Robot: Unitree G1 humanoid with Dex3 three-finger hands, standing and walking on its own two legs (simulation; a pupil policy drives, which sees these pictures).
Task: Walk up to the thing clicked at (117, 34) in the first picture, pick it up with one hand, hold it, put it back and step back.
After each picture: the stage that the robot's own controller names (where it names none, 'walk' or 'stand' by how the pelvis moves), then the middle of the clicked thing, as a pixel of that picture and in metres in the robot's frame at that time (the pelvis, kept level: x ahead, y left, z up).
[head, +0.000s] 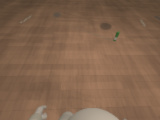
stand; (116, 36) +1.97 -0.70 -0.65
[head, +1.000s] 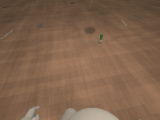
walk; (100, 38) +1.95 -0.18 -0.63
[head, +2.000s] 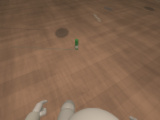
walk; (76, 44) +1.41 +0.27 -0.65
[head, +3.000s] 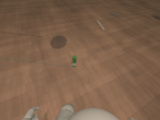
walk; (74, 61) +0.91 +0.22 -0.63
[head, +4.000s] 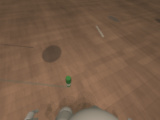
walk; (68, 81) +0.53 +0.20 -0.64
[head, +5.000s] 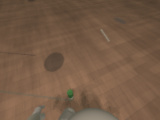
stand; (70, 95) +0.35 +0.18 -0.64
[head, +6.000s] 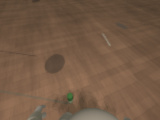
stand; (70, 98) +0.34 +0.16 -0.66
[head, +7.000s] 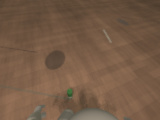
stand; (70, 94) +0.36 +0.17 -0.65
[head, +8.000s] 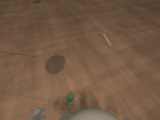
stand; (70, 99) +0.33 +0.17 -0.66
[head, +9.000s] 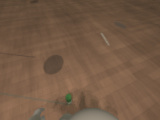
stand; (69, 99) +0.32 +0.18 -0.66
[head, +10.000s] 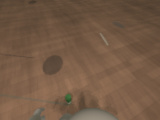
stand; (68, 99) +0.32 +0.19 -0.66
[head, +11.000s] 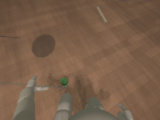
go down; (64, 83) +0.36 +0.19 -0.56
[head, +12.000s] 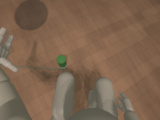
go down; (62, 63) +0.41 +0.22 -0.28
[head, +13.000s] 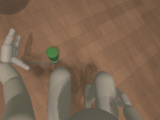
close in; (53, 56) +0.40 +0.24 -0.22
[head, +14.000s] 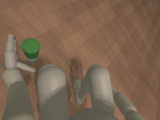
close; (31, 53) +0.39 +0.27 -0.15
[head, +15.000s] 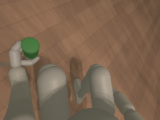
lift; (31, 52) +0.38 +0.27 -0.16
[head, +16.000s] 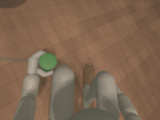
lift; (47, 65) +0.30 +0.26 -0.08
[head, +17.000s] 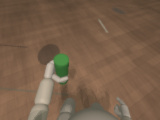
lift; (62, 71) +0.31 +0.16 +0.06
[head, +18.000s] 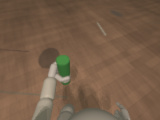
hold; (64, 72) +0.32 +0.15 +0.03
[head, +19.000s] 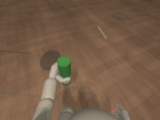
hold; (65, 73) +0.31 +0.15 +0.04
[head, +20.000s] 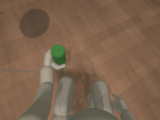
crouch; (60, 59) +0.39 +0.18 -0.05
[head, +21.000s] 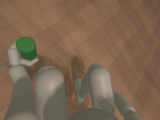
lower; (29, 54) +0.38 +0.27 -0.16
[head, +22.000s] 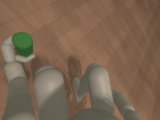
lower; (25, 50) +0.40 +0.28 -0.16
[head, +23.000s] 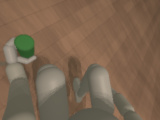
lower; (26, 51) +0.39 +0.28 -0.16
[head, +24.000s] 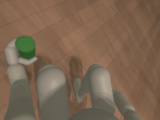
lower; (27, 52) +0.38 +0.28 -0.16
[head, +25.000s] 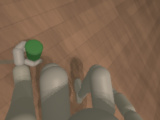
loosen; (33, 54) +0.37 +0.26 -0.16
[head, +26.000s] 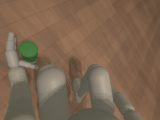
withdraw; (30, 56) +0.37 +0.27 -0.16
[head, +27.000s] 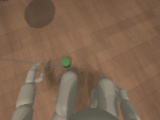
walk; (66, 64) +0.39 +0.21 -0.31
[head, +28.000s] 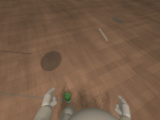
stand; (67, 98) +0.32 +0.18 -0.59
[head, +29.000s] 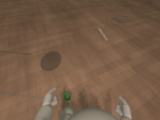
stand; (67, 98) +0.32 +0.19 -0.60
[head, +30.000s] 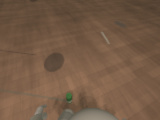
stand; (69, 98) +0.33 +0.17 -0.64
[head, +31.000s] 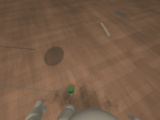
walk; (70, 91) +0.36 +0.17 -0.64
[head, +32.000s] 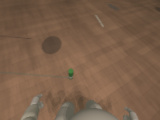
walk; (70, 74) +0.56 +0.16 -0.64
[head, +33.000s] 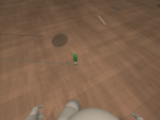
walk; (75, 60) +0.89 +0.24 -0.63
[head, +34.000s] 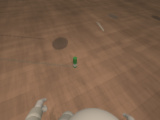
stand; (75, 62) +0.94 +0.20 -0.65
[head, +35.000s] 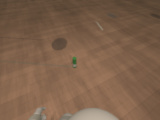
stand; (74, 62) +0.94 +0.22 -0.66
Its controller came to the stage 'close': yes
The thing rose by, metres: 0.68
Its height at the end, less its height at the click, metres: +0.00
